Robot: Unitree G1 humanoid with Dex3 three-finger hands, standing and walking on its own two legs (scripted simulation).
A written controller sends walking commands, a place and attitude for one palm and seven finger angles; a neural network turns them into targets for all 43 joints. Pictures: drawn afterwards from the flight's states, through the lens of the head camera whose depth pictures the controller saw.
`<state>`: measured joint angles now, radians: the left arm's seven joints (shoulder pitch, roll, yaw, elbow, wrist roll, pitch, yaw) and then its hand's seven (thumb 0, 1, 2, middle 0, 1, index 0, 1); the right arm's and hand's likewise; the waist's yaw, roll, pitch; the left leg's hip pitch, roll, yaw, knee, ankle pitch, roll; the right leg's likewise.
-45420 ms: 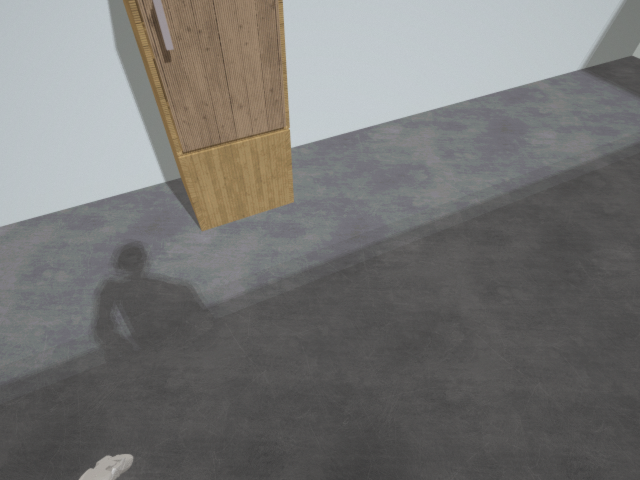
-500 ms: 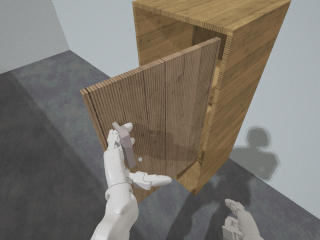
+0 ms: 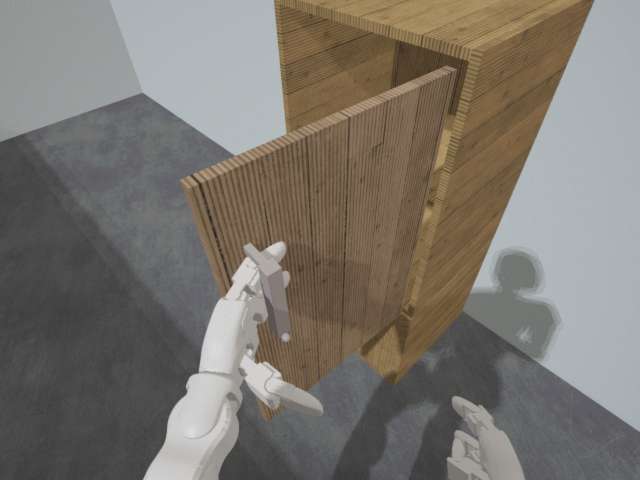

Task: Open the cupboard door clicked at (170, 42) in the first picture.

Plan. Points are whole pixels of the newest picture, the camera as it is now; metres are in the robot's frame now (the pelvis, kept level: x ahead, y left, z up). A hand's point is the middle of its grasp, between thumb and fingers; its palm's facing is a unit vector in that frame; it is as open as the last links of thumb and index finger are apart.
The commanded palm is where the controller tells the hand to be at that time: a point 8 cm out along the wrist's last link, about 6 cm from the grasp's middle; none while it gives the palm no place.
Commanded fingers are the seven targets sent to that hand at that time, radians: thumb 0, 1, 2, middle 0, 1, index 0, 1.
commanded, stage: slide the hand sideways off the handle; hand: left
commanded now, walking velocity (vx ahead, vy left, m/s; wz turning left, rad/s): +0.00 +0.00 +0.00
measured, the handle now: (266, 291) +0.31 +0.10 +0.10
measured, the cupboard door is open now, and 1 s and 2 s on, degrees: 86 85 85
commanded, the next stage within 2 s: draw the hand back to the body in 0.86 s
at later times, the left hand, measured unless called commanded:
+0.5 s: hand (250, 373) +0.21 +0.10 +0.09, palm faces +0.01 -1.00 -0.05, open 16.2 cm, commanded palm +0.17 +0.16 +0.09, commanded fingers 0.00 -0.50 0.30 -0.15 -0.30 -0.15 -0.30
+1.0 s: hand (202, 409) +0.17 +0.14 +0.09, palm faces +0.02 -1.00 -0.06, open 16.3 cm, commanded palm +0.13 +0.20 +0.10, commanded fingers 0.00 -0.50 0.30 -0.15 -0.30 -0.15 -0.30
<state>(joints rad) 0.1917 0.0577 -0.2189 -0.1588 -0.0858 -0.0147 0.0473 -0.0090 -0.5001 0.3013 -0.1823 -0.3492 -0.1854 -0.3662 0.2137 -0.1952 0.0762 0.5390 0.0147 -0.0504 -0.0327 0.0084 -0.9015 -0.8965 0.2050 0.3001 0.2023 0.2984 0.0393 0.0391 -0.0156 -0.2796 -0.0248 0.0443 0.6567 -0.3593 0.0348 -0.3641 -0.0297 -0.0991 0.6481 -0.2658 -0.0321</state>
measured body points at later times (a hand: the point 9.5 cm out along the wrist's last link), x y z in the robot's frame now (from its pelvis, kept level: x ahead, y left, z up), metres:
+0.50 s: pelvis +0.02 -0.02 -0.01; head +0.02 -0.04 +0.44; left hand +0.20 +0.15 +0.10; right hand +0.21 -0.23 -0.08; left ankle +0.00 +0.09 -0.72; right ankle +0.05 -0.10 -0.72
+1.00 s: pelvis +0.02 -0.02 -0.02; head +0.02 -0.04 +0.43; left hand +0.16 +0.19 +0.09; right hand +0.22 -0.23 -0.08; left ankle +0.00 +0.09 -0.72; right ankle +0.05 -0.10 -0.72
